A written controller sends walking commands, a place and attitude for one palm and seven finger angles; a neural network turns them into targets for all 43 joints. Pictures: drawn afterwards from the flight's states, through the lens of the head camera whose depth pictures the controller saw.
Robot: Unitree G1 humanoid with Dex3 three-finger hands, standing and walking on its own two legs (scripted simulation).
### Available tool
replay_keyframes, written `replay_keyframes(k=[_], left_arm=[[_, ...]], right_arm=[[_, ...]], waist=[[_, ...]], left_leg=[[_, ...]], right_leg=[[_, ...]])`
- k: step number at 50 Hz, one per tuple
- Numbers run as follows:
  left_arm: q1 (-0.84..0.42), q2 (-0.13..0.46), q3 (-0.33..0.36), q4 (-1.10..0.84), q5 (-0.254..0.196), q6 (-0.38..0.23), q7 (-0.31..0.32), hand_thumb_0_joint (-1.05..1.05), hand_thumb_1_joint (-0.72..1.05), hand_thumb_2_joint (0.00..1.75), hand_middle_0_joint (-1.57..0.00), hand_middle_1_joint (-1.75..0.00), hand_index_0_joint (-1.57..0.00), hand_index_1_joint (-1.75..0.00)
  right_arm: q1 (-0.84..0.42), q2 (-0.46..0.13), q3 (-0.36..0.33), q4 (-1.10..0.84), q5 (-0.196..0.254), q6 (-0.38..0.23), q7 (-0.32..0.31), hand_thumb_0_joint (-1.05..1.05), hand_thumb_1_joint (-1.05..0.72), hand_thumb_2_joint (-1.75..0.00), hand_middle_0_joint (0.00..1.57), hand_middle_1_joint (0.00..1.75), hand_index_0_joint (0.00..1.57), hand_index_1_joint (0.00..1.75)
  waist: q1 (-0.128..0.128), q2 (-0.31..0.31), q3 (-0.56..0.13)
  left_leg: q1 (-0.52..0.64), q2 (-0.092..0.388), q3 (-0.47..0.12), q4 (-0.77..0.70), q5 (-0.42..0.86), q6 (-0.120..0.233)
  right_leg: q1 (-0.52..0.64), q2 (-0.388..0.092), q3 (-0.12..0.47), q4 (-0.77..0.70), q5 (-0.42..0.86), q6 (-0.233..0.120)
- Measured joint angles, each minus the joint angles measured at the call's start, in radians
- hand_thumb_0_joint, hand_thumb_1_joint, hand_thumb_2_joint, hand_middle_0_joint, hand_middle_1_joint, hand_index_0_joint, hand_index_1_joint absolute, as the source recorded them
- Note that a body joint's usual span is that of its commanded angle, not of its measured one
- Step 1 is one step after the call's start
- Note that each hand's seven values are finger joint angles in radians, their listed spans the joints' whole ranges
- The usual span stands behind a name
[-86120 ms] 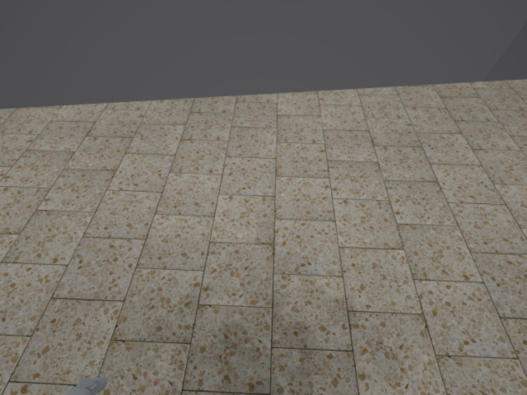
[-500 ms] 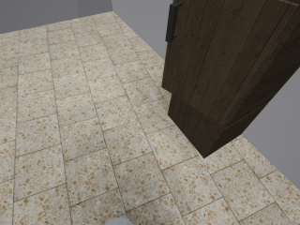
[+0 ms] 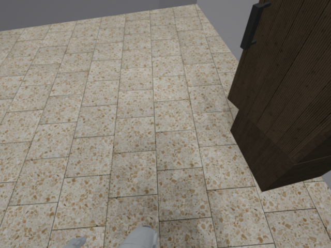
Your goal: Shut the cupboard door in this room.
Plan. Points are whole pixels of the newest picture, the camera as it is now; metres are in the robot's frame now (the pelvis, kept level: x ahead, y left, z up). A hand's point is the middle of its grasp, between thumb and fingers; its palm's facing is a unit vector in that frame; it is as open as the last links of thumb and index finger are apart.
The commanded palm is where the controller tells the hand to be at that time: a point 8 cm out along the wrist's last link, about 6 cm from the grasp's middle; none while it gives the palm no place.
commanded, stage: walk to a spot facing it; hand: left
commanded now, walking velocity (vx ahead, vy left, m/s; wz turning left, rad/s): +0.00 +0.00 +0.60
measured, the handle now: (255, 26) +0.79 -0.31 +0.09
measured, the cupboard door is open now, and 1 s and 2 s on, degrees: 17 17 17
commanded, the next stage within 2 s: turn to face it in 1.64 s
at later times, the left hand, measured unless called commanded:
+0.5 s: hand out of the picture +0.05 +0.24 -0.16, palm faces +0.33 -0.89 -0.30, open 7.4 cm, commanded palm none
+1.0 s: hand out of the picture -0.01 +0.25 -0.17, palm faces +0.60 -0.77 -0.22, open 7.4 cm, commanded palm none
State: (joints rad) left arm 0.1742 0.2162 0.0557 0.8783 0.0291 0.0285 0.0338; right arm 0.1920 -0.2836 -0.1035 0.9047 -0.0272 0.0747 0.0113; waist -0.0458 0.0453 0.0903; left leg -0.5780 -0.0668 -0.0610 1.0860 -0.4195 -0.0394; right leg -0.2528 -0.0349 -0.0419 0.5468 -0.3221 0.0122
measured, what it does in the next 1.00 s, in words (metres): steps on the spot, turning left: left foot, then right foot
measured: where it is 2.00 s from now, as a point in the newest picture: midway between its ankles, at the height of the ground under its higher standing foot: (129, 222)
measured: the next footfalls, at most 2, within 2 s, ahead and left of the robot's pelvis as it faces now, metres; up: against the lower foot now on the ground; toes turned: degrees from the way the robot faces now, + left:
left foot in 0.20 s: +0.04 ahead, +0.14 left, +0.00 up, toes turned +13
right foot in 0.50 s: +0.12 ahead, -0.10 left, +0.00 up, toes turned +17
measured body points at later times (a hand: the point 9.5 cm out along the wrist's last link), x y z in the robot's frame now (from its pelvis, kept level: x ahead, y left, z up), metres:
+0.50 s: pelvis +0.03 +0.00 -0.01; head +0.09 +0.01 +0.44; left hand +0.03 +0.28 -0.13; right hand +0.20 -0.21 -0.15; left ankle +0.00 +0.13 -0.73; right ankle +0.08 -0.12 -0.73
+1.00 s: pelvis +0.07 +0.05 +0.00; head +0.10 +0.09 +0.45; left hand -0.04 +0.29 -0.15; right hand +0.26 -0.13 -0.13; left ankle -0.02 +0.10 -0.73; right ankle +0.14 -0.08 -0.66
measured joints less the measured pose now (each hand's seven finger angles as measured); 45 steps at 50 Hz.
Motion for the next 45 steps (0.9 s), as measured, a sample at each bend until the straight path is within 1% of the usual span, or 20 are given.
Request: replay_keyframes(k=[2,7,9,10,11,13,16,18,22,25,26,28,30,32,34,37,41,42,43,45], left_arm=[[0.014,-0.005,-0.002,0.008,0.001,-0.003,0.001,0.00,0.90,0.89,-0.20,-0.30,-0.20,-0.30],[0.045,-0.007,-0.003,0.006,0.003,-0.012,-0.008,0.00,0.90,0.89,-0.20,-0.30,-0.20,-0.30],[0.062,-0.001,0.001,0.005,0.000,-0.012,-0.011,0.00,0.90,0.89,-0.20,-0.30,-0.20,-0.30],[0.075,0.001,0.003,0.004,-0.003,-0.009,-0.013,0.00,0.90,0.89,-0.20,-0.30,-0.20,-0.30],[0.074,0.010,0.006,0.009,-0.007,-0.002,-0.014,0.00,0.90,0.89,-0.20,-0.30,-0.20,-0.30],[0.066,0.025,0.012,0.021,-0.008,0.022,-0.009,0.00,0.90,0.89,-0.20,-0.30,-0.20,-0.30],[0.048,0.032,0.020,0.031,-0.009,0.038,-0.010,0.01,0.90,0.89,-0.20,-0.30,-0.20,-0.30],[0.035,0.032,0.022,0.022,-0.010,0.036,-0.014,0.01,0.91,0.89,-0.20,-0.30,-0.20,-0.30],[0.012,0.026,0.020,-0.012,-0.011,0.021,-0.021,0.01,0.91,0.89,-0.20,-0.30,-0.20,-0.30],[0.013,0.024,0.016,-0.042,-0.008,-0.002,-0.024,0.01,0.91,0.89,-0.20,-0.30,-0.20,-0.30],[0.016,0.024,0.015,-0.050,-0.003,-0.014,-0.022,0.00,0.91,0.89,-0.20,-0.30,-0.20,-0.30],[0.015,0.007,0.006,-0.049,0.001,-0.021,-0.017,0.00,0.91,0.89,-0.20,-0.30,-0.20,-0.30],[0.024,-0.011,0.001,-0.046,0.002,-0.018,-0.010,0.00,0.90,0.89,-0.20,-0.30,-0.20,-0.30],[0.032,-0.022,-0.002,-0.037,0.003,-0.013,-0.005,0.00,0.90,0.89,-0.20,-0.30,-0.20,-0.30],[0.035,-0.028,-0.004,-0.029,0.004,-0.013,-0.004,0.00,0.90,0.89,-0.20,-0.30,-0.20,-0.30],[0.037,-0.031,-0.006,-0.023,0.005,-0.019,-0.010,0.00,0.90,0.89,-0.20,-0.30,-0.20,-0.30],[0.060,-0.018,0.003,-0.010,0.003,-0.027,-0.025,0.00,0.90,0.89,-0.20,-0.30,-0.20,-0.30],[0.075,-0.012,0.007,-0.008,-0.002,-0.025,-0.030,0.00,0.90,0.89,-0.20,-0.30,-0.20,-0.30],[0.083,-0.003,0.014,0.001,-0.005,-0.017,-0.034,0.00,0.90,0.89,-0.20,-0.30,-0.20,-0.30],[0.086,0.014,0.021,0.027,0.000,0.009,-0.036,0.00,0.90,0.89,-0.20,-0.30,-0.20,-0.30]], right_arm=[[-0.005,0.006,0.006,-0.008,0.004,-0.001,0.005,0.01,-0.91,-0.90,0.20,0.30,0.20,0.30],[-0.029,0.026,0.030,-0.013,0.011,0.000,0.014,0.01,-0.91,-0.90,0.19,0.30,0.20,0.30],[-0.042,0.032,0.039,-0.019,0.011,-0.007,0.017,0.01,-0.91,-0.90,0.20,0.30,0.20,0.30],[-0.045,0.029,0.043,-0.027,0.009,-0.015,0.019,0.01,-0.91,-0.90,0.20,0.30,0.20,0.30],[-0.055,0.035,0.043,-0.029,0.007,-0.024,0.018,0.01,-0.91,-0.90,0.20,0.30,0.20,0.30],[-0.071,0.049,0.050,-0.033,0.005,-0.038,0.011,0.01,-0.91,-0.90,0.20,0.30,0.20,0.30],[-0.070,0.061,0.058,-0.042,0.000,-0.045,-0.006,0.01,-0.91,-0.90,0.20,0.30,0.20,0.30],[-0.066,0.064,0.061,-0.042,-0.003,-0.043,-0.012,0.01,-0.91,-0.90,0.20,0.30,0.20,0.30],[-0.054,0.061,0.059,-0.033,-0.005,-0.031,-0.013,0.01,-0.91,-0.90,0.20,0.30,0.20,0.30],[-0.036,0.057,0.051,-0.029,0.001,-0.018,-0.010,0.01,-0.90,-0.90,0.20,0.30,0.21,0.30],[-0.032,0.056,0.046,-0.027,0.006,-0.015,-0.008,0.01,-0.90,-0.90,0.20,0.30,0.21,0.30],[-0.032,0.042,0.030,-0.019,0.005,-0.004,-0.004,0.01,-0.91,-0.90,0.20,0.30,0.20,0.30],[-0.033,0.033,0.020,-0.009,0.003,0.004,0.002,0.01,-0.91,-0.90,0.20,0.30,0.20,0.30],[-0.031,0.032,0.019,-0.006,0.004,0.005,0.008,0.01,-0.91,-0.90,0.20,0.30,0.20,0.30],[-0.026,0.039,0.023,-0.006,0.007,0.004,0.013,0.01,-0.91,-0.90,0.20,0.30,0.20,0.30],[-0.020,0.049,0.032,-0.003,0.009,0.000,0.018,0.01,-0.91,-0.90,0.20,0.30,0.20,0.30],[-0.013,0.062,0.047,-0.003,0.009,-0.015,0.025,0.01,-0.91,-0.90,0.20,0.30,0.20,0.30],[-0.007,0.060,0.051,-0.010,0.007,-0.026,0.027,0.01,-0.91,-0.90,0.20,0.30,0.20,0.30],[-0.007,0.063,0.052,-0.014,0.002,-0.040,0.025,0.01,-0.91,-0.90,0.20,0.30,0.20,0.30],[0.000,0.072,0.058,-0.017,-0.003,-0.065,0.017,0.01,-0.91,-0.90,0.20,0.30,0.20,0.30]], waist=[[-0.005,-0.019,0.014],[0.016,-0.064,0.041],[0.026,-0.077,0.042],[0.031,-0.073,0.035],[0.034,-0.084,0.038],[0.046,-0.097,0.046],[0.046,-0.084,0.040],[0.043,-0.067,0.036],[0.036,-0.036,0.024],[0.034,-0.026,0.003],[0.039,-0.031,-0.003],[0.034,-0.009,0.002],[0.030,-0.002,0.001],[0.018,-0.009,0.002],[0.009,-0.029,0.006],[0.012,-0.055,0.015],[0.031,-0.086,0.011],[0.033,-0.090,0.000],[0.035,-0.099,-0.003],[0.035,-0.108,-0.005]], left_leg=[[0.024,0.032,0.043,0.000,-0.013,-0.011],[0.154,0.075,0.104,-0.247,-0.023,-0.005],[0.218,0.074,0.119,-0.386,0.045,0.007],[0.247,0.077,0.114,-0.456,0.115,0.026],[0.235,0.065,0.109,-0.444,0.117,0.044],[0.221,0.054,0.099,-0.416,0.091,0.061],[0.231,0.049,0.065,-0.455,0.105,0.059],[0.243,0.048,0.039,-0.488,0.127,0.055],[0.251,0.044,-0.014,-0.514,0.145,0.041],[0.228,0.028,-0.050,-0.472,0.126,0.023],[0.203,0.017,-0.052,-0.413,0.071,0.020],[0.135,0.007,-0.048,-0.193,-0.051,0.020],[0.080,0.013,-0.017,0.008,-0.060,0.016],[0.063,0.034,0.020,0.085,-0.045,0.004],[0.085,0.054,0.056,0.034,-0.052,-0.006],[0.147,0.076,0.099,-0.134,-0.061,-0.005],[0.248,0.080,0.150,-0.383,-0.035,0.020],[0.274,0.077,0.148,-0.459,0.021,0.043],[0.265,0.069,0.146,-0.450,0.072,0.069],[0.264,0.062,0.143,-0.418,0.056,0.086]], right_leg=[[0.021,-0.026,-0.024,-0.001,-0.012,0.002],[0.042,-0.090,-0.095,0.042,-0.059,0.021],[0.031,-0.113,-0.120,0.091,-0.093,0.035],[0.008,-0.119,-0.130,0.141,-0.112,0.042],[-0.027,-0.125,-0.115,0.224,-0.162,0.051],[-0.106,-0.100,-0.054,0.403,-0.241,0.056],[-0.185,-0.061,-0.014,0.522,-0.209,0.061],[-0.203,-0.045,-0.003,0.492,-0.184,0.062],[-0.177,-0.017,0.007,0.313,-0.133,0.057],[-0.098,-0.003,0.003,0.098,-0.019,0.048],[-0.093,-0.011,-0.002,0.073,0.034,0.014],[-0.089,-0.019,-0.034,0.104,0.007,-0.015],[-0.066,-0.030,-0.058,0.089,-0.014,-0.017],[-0.040,-0.045,-0.080,0.058,-0.010,-0.013],[-0.017,-0.067,-0.103,0.035,-0.006,-0.008],[0.011,-0.098,-0.147,0.025,-0.015,0.004],[0.025,-0.138,-0.200,0.072,-0.062,0.032],[0.011,-0.148,-0.207,0.113,-0.086,0.039],[-0.020,-0.152,-0.184,0.199,-0.150,0.047],[-0.102,-0.124,-0.102,0.400,-0.220,0.046]])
